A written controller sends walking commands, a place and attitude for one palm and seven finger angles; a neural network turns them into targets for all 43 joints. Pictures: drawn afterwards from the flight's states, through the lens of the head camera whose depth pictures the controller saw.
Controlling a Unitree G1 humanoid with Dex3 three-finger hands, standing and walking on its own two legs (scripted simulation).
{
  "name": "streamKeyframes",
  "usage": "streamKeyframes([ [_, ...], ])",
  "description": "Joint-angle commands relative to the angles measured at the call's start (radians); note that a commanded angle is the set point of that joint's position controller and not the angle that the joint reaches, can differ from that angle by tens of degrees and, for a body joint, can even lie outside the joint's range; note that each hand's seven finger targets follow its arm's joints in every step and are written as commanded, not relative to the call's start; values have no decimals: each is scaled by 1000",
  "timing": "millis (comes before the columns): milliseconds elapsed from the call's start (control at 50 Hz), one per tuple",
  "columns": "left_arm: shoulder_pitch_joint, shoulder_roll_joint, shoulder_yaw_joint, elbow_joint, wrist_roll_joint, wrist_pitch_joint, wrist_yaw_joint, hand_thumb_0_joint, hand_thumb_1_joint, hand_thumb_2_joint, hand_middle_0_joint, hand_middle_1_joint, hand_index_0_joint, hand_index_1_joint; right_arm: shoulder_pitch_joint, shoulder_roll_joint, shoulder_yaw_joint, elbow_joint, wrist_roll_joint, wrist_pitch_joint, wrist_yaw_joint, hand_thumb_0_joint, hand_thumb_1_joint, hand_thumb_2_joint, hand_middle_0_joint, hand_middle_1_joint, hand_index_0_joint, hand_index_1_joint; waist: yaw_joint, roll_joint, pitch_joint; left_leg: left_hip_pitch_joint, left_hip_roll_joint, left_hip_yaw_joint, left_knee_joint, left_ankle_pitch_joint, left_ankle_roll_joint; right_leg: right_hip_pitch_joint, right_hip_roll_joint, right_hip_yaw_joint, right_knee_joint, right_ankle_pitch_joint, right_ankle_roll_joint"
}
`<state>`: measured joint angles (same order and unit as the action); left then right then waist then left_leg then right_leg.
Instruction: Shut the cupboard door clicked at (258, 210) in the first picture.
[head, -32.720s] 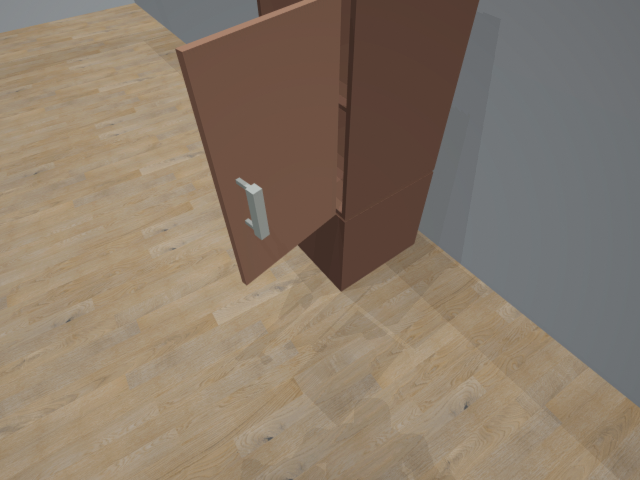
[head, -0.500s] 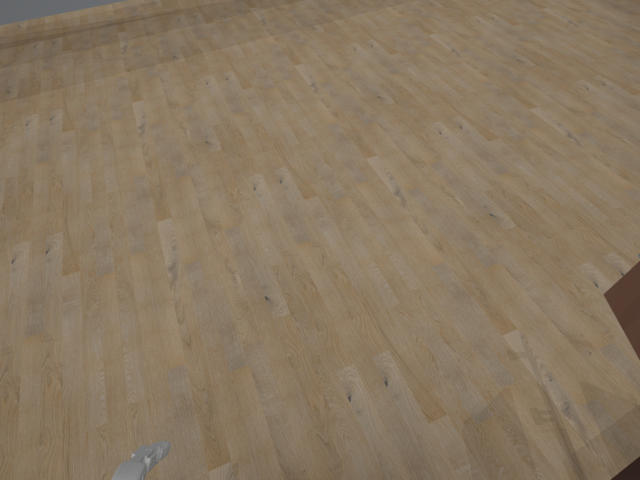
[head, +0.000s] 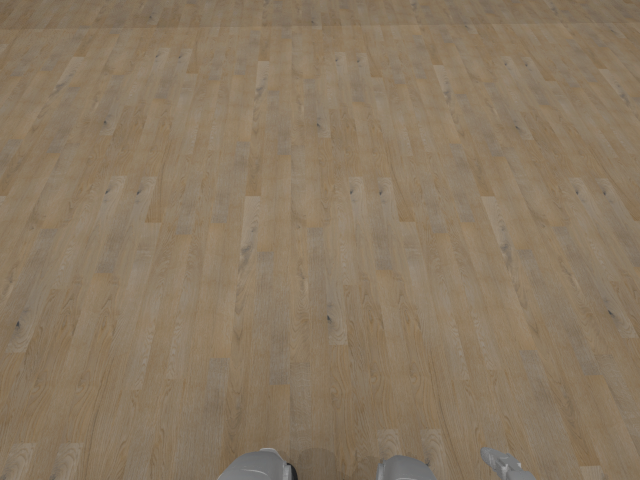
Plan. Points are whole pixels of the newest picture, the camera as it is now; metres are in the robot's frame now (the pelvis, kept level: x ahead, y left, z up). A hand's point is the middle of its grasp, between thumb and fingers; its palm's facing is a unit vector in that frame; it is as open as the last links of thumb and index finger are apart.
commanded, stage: walk to a spot facing it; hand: left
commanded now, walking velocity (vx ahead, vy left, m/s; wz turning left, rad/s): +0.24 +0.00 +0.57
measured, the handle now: out of the picture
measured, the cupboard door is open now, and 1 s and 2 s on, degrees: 64 64 64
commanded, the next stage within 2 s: turn to face it in 0.10 s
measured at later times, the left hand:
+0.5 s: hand (258, 385) +0.25 +0.11 -0.13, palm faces +0.08 -0.97 -0.22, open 7.3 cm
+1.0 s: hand (216, 359) +0.29 +0.18 -0.16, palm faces -0.11 -0.98 -0.18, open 7.4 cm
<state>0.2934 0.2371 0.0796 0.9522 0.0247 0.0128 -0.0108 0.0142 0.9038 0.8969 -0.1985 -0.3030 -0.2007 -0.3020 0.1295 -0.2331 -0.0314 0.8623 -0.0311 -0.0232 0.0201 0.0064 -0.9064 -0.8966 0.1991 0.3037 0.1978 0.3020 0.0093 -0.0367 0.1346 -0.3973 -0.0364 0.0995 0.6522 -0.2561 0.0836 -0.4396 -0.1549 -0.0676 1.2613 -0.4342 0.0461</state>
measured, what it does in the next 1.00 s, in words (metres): walks ahead: right foot, then left foot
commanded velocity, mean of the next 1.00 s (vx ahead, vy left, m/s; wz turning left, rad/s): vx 0.03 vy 0.00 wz -0.40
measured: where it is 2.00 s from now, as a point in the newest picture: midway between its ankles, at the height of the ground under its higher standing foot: (324, 451)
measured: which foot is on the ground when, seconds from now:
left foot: down 0.00-0.36, up 0.38-0.88, down 0.90-1.00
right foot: up 0.00-0.32, down 0.34-0.90, up 0.92-1.00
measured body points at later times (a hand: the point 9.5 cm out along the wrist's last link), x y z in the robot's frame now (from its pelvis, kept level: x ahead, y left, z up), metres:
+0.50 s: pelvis +0.18 -0.07 +0.02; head +0.22 -0.09 +0.47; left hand +0.25 +0.16 -0.12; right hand +0.22 -0.31 -0.14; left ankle +0.11 +0.06 -0.66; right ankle +0.22 -0.15 -0.72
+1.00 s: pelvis +0.21 -0.01 +0.02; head +0.25 +0.02 +0.47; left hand +0.30 +0.23 -0.15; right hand +0.29 -0.27 -0.09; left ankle +0.22 +0.08 -0.72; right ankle +0.19 -0.14 -0.66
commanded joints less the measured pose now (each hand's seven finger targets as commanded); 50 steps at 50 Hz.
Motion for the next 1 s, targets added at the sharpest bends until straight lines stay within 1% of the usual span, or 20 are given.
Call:
streamKeyframes([
  [0,12,63,20,-106,10,-24,-2,0,900,900,-200,-300,-200,-300,100,-157,-45,-24,3,-25,-27,0,-900,-900,200,300,200,300,-20,125,-153,135,255,-353,-396,16,105,-118,-2,63,-80,112,13],
  [160,-185,68,10,-200,3,-20,-7,0,900,900,-200,-300,-200,-300,143,-161,-63,15,6,-18,-21,0,-900,-900,200,300,200,300,-34,128,-106,180,217,-368,-390,107,117,-125,47,49,-440,210,46],
  [240,-138,26,-14,-171,3,-30,1,0,900,900,-200,-300,-200,-300,176,-118,-51,48,4,-14,-35,0,-900,-900,200,300,200,300,-26,141,-164,267,208,-286,-268,387,86,17,111,-7,-611,237,18],
  [280,-35,30,-18,-120,2,-46,7,0,900,900,-200,-300,-200,-300,184,-90,-43,72,10,-15,-41,0,-900,-900,200,300,200,300,15,117,-198,247,168,-218,-153,398,24,215,127,-9,-785,381,-3],
  [300,29,74,-11,-92,2,-57,14,0,900,900,-200,-300,-200,-300,206,-59,-35,84,18,-19,-38,0,-900,-900,200,300,200,300,37,40,-232,165,132,-186,-72,284,-16,375,72,71,-821,504,-20],
  [320,95,136,0,-66,9,-66,23,0,900,900,-200,-300,-200,-300,245,-15,-26,84,21,-22,-32,0,-900,-900,200,300,200,300,50,-136,-283,4,39,-108,90,-10,-59,540,-94,291,-831,690,-91],
  [340,111,173,-2,-55,5,-65,22,0,900,900,-200,-300,-200,-300,279,-14,-26,78,22,-11,-38,0,-900,-900,200,300,200,300,33,-213,-265,-34,-10,-66,245,-386,-81,504,-254,427,-903,775,-203],
  [360,77,143,-9,-61,-3,-61,26,0,900,900,-200,-300,-200,-300,270,-20,-25,84,17,3,-45,0,-900,-900,200,300,200,300,18,-165,-194,-30,30,-102,301,-409,-84,413,-246,436,-945,794,-236],
  [380,18,118,-9,-57,-3,-62,30,0,900,900,-200,-300,-200,-300,265,-25,-22,97,14,12,-49,0,-900,-900,200,300,200,300,-6,-253,-186,-44,59,-124,330,-353,-91,388,-203,446,-965,816,-237],
  [420,-21,90,-10,-57,-7,-47,33,0,900,900,-200,-300,-200,-300,182,-30,-21,92,20,21,-49,0,-900,-900,200,300,200,300,-1,-146,-150,-59,74,-115,363,-257,-110,353,-143,356,-941,906,-250],
  [500,-12,81,7,-50,-8,-40,34,0,900,900,-200,-300,-200,-300,149,-3,-23,86,16,47,-44,0,-900,-900,200,300,200,300,-12,-37,-221,-67,65,-97,390,-134,-134,353,-73,272,-932,885,-209],
  [700,20,121,34,-56,1,-11,32,0,900,900,-200,-300,-200,-300,-10,-43,-36,-9,19,54,-51,0,-900,-900,200,300,200,300,25,-98,-209,-118,65,-134,246,-152,-144,359,-63,422,-938,606,-240],
  [780,-14,148,46,-73,6,1,30,0,900,900,-200,-300,-200,-300,3,-42,-35,-25,29,43,-55,0,-900,-900,200,300,200,300,12,-101,-212,10,44,-136,55,-166,-130,286,-50,475,-894,587,-235],
  [820,-55,145,44,-88,-3,11,26,0,900,900,-200,-300,-200,-300,70,-50,-35,-8,32,34,-60,0,-900,-900,200,300,200,300,-23,-88,-221,202,29,-126,-137,-18,-125,151,7,451,-851,483,-174],
  [840,-77,121,40,-99,-9,13,23,0,900,900,-200,-300,-200,-300,112,-80,-40,1,29,23,-65,0,-900,-900,200,300,200,300,-48,-35,-231,341,87,-150,-255,32,-115,45,71,396,-794,362,-127],
  [860,-48,70,29,-111,-19,17,15,0,900,900,-200,-300,-200,-300,101,-160,-53,-11,19,17,-66,0,-900,-900,200,300,200,300,-36,199,-227,440,291,-350,-355,36,-56,-130,205,277,-640,95,-75],
  [880,-64,66,26,-129,-14,18,8,0,900,900,-200,-300,-200,-300,114,-219,-63,-34,9,23,-69,0,-900,-900,200,300,200,300,-47,330,-195,379,486,-501,-404,141,49,-177,235,128,-408,-184,-29],
  [900,-88,95,32,-137,-3,26,3,0,900,900,-200,-300,-200,-300,85,-211,-55,-44,2,31,-72,0,-900,-900,200,300,200,300,-40,227,-138,248,507,-465,-401,164,99,-132,185,141,-261,-159,-21],
  [920,-52,110,44,-119,6,37,-4,0,900,900,-200,-300,-200,-300,30,-167,-40,-56,0,27,-72,0,-900,-900,200,300,200,300,1,213,-120,196,445,-382,-416,139,85,-120,174,137,-174,-92,-8],
  [980,-33,108,50,-103,6,52,-22,0,900,900,-200,-300,-200,-300,-32,-137,-29,-86,0,25,-73,0,-900,-900,200,300,200,300,30,196,-83,160,354,-207,-376,229,48,-123,143,109,-51,5,12],
])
